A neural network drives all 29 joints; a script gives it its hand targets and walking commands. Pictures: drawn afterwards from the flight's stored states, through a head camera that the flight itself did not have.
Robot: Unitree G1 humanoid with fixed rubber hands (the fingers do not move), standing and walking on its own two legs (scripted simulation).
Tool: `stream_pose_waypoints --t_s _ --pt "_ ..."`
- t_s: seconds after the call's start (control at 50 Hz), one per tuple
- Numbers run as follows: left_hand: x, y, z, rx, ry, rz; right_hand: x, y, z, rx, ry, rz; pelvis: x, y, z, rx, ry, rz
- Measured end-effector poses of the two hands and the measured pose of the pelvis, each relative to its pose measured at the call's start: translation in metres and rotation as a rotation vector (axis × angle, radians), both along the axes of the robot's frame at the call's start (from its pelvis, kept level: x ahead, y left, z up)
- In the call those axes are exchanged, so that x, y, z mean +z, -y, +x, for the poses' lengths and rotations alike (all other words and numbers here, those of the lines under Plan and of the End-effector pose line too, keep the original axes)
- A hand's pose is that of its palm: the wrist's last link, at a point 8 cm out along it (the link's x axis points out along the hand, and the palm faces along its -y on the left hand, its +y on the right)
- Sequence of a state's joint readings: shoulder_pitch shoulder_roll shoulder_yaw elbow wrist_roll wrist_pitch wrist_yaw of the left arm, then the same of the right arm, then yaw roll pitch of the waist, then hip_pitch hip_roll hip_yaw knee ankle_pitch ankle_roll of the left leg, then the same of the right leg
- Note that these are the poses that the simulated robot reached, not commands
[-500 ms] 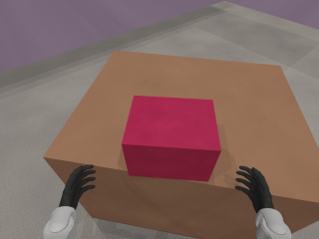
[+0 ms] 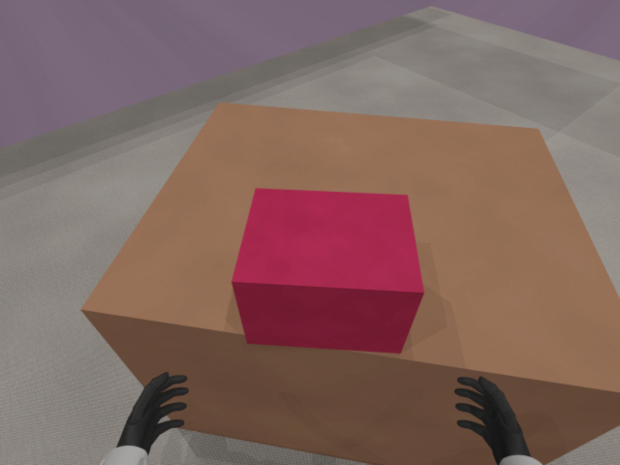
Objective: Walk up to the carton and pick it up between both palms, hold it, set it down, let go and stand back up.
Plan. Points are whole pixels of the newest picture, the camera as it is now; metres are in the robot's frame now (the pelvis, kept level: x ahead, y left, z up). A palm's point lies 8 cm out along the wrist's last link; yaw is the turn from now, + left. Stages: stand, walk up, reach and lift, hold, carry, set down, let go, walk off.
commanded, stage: set down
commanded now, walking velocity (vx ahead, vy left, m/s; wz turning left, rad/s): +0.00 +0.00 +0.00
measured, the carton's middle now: (326, 269) +0.43 -0.01 -0.02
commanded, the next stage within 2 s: let go in 0.70 s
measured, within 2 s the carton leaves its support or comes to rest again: neither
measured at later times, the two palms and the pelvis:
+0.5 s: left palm out of the picture +0.15 +0.24 -0.08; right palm out of the picture +0.15 -0.22 -0.09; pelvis +0.00 +0.01 +0.00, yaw -1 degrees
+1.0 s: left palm out of the picture +0.16 +0.22 -0.08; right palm out of the picture +0.14 -0.22 -0.09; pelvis -0.01 +0.01 +0.00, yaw -2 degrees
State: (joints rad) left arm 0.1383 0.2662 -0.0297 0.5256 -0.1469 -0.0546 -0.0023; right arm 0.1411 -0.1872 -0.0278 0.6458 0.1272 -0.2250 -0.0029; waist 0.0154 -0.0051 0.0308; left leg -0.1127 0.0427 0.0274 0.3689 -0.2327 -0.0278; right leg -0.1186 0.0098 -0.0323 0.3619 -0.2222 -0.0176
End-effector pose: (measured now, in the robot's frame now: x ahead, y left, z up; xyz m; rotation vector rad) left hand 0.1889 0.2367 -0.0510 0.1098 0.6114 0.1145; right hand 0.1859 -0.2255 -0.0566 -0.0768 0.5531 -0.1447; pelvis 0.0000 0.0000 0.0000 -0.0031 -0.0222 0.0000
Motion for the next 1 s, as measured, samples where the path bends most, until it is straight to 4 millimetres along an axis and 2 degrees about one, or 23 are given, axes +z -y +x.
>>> stream_pose_waypoints --t_s 0.42,0.76,1.0 --pt "-0.025 -0.005 -0.035 0.0 -0.222 0.044 -0.028 -0.009 -0.03 0.058 -0.168 -0.043 0.001 -0.006 0.005 -0.023 0.013 -0.003" --pt "-0.031 0.01 -0.03 -0.034 -0.246 0.037 -0.031 -0.007 -0.044 0.066 -0.192 -0.067 -0.001 -0.009 -0.003 -0.034 0.024 -0.003" --pt "-0.032 0.013 -0.031 -0.033 -0.255 0.043 -0.033 -0.005 -0.047 0.076 -0.197 -0.069 -0.002 -0.007 -0.007 -0.035 0.026 0.0"
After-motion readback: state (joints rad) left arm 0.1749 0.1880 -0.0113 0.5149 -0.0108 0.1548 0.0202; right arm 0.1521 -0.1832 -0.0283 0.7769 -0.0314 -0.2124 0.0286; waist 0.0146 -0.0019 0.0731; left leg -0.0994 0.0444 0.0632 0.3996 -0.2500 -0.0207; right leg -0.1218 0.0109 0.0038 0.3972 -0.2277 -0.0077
